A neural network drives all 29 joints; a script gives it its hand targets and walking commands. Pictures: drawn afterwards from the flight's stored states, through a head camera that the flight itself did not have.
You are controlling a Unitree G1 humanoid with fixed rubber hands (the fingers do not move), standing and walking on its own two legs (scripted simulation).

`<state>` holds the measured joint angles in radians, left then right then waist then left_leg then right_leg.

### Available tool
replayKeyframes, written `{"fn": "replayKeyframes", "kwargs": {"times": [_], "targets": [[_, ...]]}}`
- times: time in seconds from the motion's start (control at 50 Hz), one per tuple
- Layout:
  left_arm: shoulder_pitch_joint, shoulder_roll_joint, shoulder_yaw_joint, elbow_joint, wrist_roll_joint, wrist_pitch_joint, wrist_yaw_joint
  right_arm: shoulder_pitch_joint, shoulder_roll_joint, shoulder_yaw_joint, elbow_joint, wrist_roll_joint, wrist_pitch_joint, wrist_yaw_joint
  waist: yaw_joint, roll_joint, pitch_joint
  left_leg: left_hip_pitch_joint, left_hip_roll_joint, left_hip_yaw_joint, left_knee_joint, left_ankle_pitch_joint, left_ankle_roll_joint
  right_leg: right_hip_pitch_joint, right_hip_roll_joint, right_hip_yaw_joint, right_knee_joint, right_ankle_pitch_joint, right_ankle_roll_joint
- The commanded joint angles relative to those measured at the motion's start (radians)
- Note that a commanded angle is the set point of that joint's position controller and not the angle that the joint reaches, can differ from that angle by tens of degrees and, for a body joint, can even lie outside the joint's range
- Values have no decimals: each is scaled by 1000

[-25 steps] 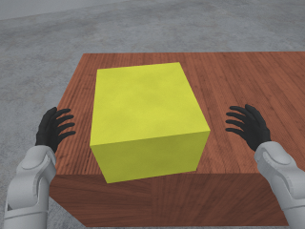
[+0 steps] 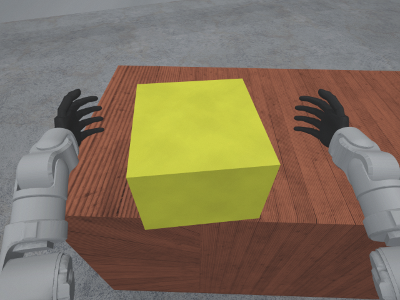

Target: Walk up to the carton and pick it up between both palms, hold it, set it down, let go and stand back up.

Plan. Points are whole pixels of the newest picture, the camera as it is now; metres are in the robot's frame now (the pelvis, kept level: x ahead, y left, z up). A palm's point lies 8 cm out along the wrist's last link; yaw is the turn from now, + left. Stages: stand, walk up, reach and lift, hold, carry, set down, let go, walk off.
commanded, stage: reach and lift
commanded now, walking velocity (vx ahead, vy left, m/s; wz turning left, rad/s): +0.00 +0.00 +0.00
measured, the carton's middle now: (196, 149) +0.47 +0.06 +0.04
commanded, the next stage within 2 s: none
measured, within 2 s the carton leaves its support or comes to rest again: neither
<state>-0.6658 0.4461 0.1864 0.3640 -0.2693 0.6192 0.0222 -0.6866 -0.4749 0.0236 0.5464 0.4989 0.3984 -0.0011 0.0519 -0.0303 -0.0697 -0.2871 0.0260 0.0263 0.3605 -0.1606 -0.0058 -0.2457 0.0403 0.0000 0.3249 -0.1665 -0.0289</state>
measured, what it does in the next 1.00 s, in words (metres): stands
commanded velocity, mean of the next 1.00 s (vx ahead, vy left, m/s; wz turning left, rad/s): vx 0.00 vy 0.00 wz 0.00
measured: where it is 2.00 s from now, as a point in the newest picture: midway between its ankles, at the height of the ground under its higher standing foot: outside the picture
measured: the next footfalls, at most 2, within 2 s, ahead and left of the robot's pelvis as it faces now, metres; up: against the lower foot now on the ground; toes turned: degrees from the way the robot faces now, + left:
none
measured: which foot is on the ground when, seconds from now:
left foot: down 0.00-1.00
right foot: down 0.00-1.00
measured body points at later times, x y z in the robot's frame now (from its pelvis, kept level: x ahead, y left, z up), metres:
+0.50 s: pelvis +0.00 +0.00 +0.00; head +0.04 +0.02 +0.45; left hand +0.44 +0.28 +0.17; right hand +0.48 -0.19 +0.16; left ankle +0.01 +0.12 -0.75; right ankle -0.01 -0.10 -0.75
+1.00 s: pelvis +0.01 +0.00 -0.01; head +0.07 +0.01 +0.43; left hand +0.43 +0.28 +0.08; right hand +0.48 -0.17 +0.08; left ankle +0.01 +0.12 -0.75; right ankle -0.01 -0.10 -0.75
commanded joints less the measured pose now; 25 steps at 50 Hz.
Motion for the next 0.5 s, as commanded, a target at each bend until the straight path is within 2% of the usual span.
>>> {"fn": "replayKeyframes", "kwargs": {"times": [0.0, 0.24, 0.26, 0.3, 0.38, 0.44, 0.48], "targets": [[-513, 234, 10, -79, -17, -56, 3, -541, -222, -78, -82, -6, -48, 7, 2, 52, -483, 206, -15, -14, 10, 281, 6, 138, -16, 20, -1, 284, 29], [-743, 257, -74, 105, -49, -93, 9, -767, -258, -47, 118, -2, -71, 19, 6, 58, -588, 204, -14, -22, 40, 351, -6, 126, -4, -10, 20, 345, 34], [-795, 234, -105, 214, -49, -106, 3, -797, -232, -61, 225, -31, -69, 18, -36, 56, -542, 142, -11, -25, 34, 278, -11, 91, -10, -7, 8, 283, 37], [-773, 213, -115, 265, -51, -146, 1, -785, -207, -38, 251, -43, -84, 21, -20, 42, -538, 119, -12, -21, 22, 239, 0, 106, -18, -1, 8, 267, 38], [-670, 179, -108, 325, -5, -212, -17, -693, -181, 7, 313, -30, -134, 12, -7, 58, -562, 165, -18, -24, 52, 397, -19, 155, -3, -13, 28, 395, 45], [-588, 159, -78, 258, 37, -255, -27, -615, -181, 15, 264, -23, -196, 5, 9, 73, -587, 218, -22, -16, 71, 519, -41, 182, 13, -26, 32, 475, 51], [-555, 152, -56, 230, 63, -281, -28, -583, -169, 6, 247, -36, -230, 0, 13, 77, -573, 222, -26, -10, 75, 539, -48, 176, 17, -30, 28, 469, 53]]}}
